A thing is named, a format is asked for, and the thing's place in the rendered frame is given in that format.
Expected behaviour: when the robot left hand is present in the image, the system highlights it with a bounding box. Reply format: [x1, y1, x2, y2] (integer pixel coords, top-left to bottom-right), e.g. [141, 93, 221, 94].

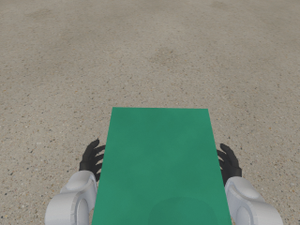
[79, 139, 106, 181]

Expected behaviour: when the robot right forearm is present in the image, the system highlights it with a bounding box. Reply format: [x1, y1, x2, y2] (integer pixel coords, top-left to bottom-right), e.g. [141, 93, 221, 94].
[224, 176, 284, 225]

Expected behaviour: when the carton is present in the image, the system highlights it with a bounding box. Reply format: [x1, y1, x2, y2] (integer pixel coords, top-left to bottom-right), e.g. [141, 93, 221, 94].
[91, 107, 233, 225]

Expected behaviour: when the robot left forearm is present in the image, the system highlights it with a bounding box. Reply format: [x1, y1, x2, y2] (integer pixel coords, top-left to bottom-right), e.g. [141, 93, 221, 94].
[44, 170, 98, 225]

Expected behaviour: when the robot right hand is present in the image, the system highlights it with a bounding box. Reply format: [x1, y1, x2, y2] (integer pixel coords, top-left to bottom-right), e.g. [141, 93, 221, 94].
[217, 143, 242, 187]

